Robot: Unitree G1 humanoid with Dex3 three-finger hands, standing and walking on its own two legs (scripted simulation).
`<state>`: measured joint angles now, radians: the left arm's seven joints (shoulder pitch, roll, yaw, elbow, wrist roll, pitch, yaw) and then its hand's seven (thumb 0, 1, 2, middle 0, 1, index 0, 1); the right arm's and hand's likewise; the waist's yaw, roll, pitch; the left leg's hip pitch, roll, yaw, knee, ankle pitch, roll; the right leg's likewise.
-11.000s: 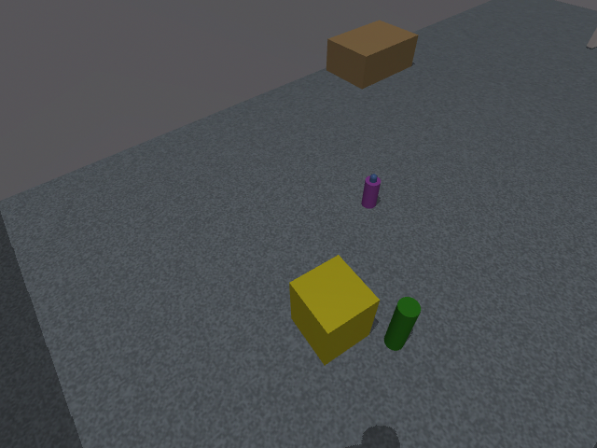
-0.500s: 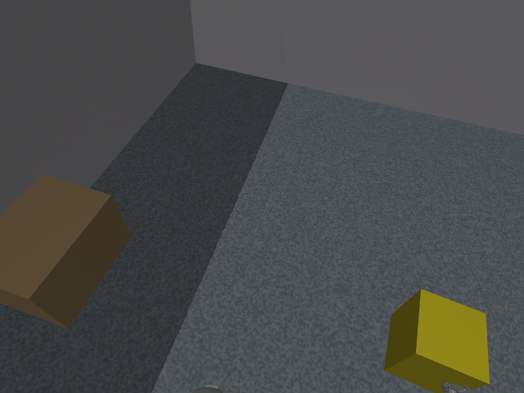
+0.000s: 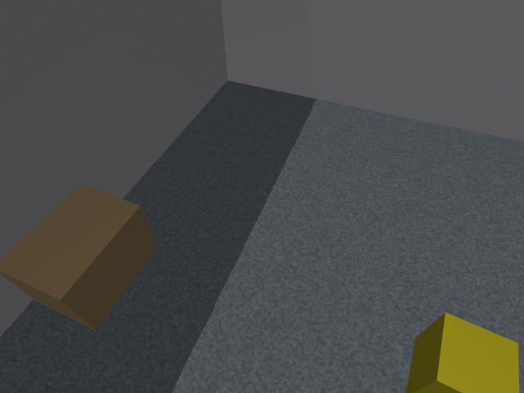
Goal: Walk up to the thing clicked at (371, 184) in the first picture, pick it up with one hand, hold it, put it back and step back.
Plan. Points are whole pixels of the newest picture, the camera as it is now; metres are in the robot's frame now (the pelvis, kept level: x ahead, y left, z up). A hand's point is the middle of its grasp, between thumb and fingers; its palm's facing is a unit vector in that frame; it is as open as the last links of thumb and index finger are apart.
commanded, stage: walk up
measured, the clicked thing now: out of the picture +0.41 -1.26 -0.67
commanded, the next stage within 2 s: stand in 0.28 s
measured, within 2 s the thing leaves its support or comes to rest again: neither
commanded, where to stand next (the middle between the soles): +0.08 +0.01 m, yaw -4 degrees
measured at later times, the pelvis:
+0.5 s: pelvis +0.00 -0.01 +0.01, yaw -1 degrees
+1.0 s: pelvis +0.00 -0.01 +0.02, yaw -2 degrees
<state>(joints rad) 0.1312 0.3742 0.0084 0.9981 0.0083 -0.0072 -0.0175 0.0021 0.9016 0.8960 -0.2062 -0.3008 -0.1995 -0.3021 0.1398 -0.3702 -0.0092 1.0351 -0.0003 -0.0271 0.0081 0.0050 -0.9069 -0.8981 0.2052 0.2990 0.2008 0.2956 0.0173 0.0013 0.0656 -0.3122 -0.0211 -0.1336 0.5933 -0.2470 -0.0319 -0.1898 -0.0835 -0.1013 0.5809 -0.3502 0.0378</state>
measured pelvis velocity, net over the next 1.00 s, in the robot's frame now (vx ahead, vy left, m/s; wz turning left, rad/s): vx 0.00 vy -0.01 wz -0.04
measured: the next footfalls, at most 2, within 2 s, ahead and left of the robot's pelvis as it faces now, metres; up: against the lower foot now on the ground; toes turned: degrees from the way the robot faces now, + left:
none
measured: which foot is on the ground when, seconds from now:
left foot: down 0.00-1.00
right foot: down 0.00-1.00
